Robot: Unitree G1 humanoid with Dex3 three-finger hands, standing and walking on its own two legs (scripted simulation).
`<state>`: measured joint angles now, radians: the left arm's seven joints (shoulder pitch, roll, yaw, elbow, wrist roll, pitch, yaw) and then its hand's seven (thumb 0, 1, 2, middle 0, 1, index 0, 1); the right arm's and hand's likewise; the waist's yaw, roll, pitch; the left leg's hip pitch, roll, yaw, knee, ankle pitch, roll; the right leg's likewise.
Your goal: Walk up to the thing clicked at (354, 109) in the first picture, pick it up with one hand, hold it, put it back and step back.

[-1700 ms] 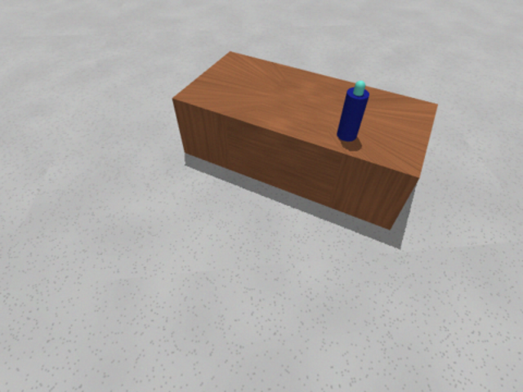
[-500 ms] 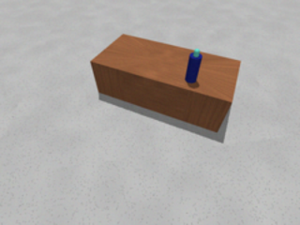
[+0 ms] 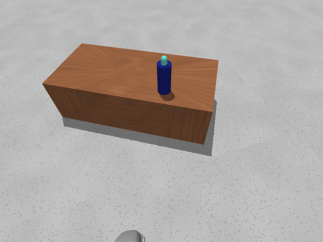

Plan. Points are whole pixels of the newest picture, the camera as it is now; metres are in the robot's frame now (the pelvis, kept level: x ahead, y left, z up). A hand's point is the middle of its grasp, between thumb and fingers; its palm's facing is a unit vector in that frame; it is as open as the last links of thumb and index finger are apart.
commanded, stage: walk up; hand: left
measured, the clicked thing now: (164, 74) +1.07 +0.06 -0.28
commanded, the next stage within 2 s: none
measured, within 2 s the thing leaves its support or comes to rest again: neither
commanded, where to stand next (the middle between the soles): +0.59 -0.07 m, yaw -10 degrees
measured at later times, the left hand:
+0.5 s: hand (95, 165) +0.36 +0.25 -0.12, palm faces -0.21 -0.90 -0.38, open 7.4 cm
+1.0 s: hand (111, 144) +0.46 +0.22 -0.14, palm faces -0.16 -0.91 -0.38, open 7.4 cm
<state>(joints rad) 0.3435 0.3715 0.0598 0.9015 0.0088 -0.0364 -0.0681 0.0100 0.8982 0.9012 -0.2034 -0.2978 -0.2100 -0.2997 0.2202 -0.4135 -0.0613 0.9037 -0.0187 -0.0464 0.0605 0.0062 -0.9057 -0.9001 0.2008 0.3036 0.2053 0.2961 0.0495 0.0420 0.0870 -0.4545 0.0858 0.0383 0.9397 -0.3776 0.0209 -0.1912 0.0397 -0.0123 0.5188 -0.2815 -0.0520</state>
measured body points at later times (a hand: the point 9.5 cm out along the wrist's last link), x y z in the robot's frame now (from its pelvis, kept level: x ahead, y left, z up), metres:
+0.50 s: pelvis +0.21 -0.01 +0.00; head +0.24 -0.02 +0.45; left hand +0.37 +0.30 -0.10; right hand +0.19 -0.34 -0.11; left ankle +0.18 +0.14 -0.73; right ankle +0.32 -0.16 -0.71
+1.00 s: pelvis +0.39 -0.05 +0.00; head +0.41 -0.05 +0.45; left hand +0.46 +0.27 -0.11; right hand +0.41 -0.38 -0.11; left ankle +0.52 +0.08 -0.71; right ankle +0.34 -0.16 -0.73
